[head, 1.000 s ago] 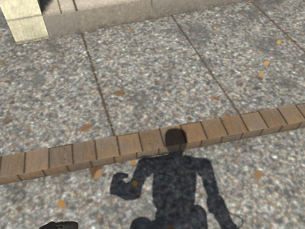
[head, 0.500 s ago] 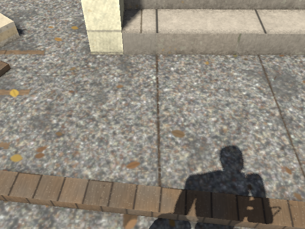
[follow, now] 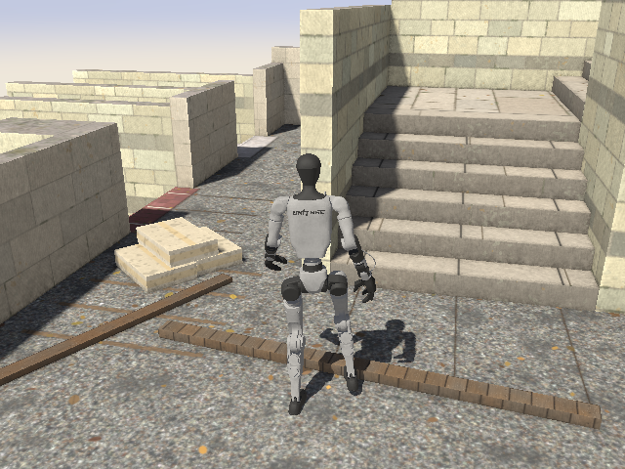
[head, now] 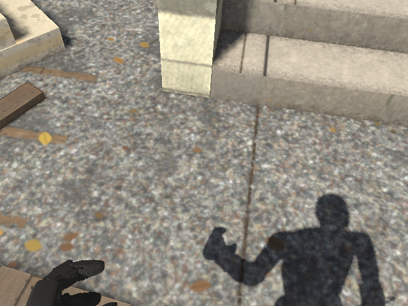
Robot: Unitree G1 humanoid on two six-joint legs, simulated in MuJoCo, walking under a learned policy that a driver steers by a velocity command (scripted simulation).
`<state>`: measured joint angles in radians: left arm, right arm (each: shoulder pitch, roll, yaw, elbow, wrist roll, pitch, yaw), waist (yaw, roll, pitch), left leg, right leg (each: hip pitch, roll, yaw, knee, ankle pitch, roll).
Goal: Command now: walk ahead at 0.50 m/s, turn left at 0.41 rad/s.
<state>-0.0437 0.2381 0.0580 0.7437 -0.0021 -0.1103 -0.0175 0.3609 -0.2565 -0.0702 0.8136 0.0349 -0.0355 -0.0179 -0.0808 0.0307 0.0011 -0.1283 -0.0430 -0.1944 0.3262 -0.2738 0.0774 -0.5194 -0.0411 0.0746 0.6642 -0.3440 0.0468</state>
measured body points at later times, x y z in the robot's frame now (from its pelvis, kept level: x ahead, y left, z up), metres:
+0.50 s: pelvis +0.25 -0.03 -0.02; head +0.26 -0.02 +0.43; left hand +0.45 +0.19 -0.13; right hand +0.20 -0.29 -0.15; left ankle +0.15 +0.08 -0.74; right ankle +0.24 -0.16 -0.65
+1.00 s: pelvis +0.53 -0.05 +0.00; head +0.51 -0.05 +0.45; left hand +0.57 +0.20 -0.14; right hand +0.76 -0.33 +0.01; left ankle +0.68 +0.02 -0.74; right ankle +0.39 -0.13 -0.70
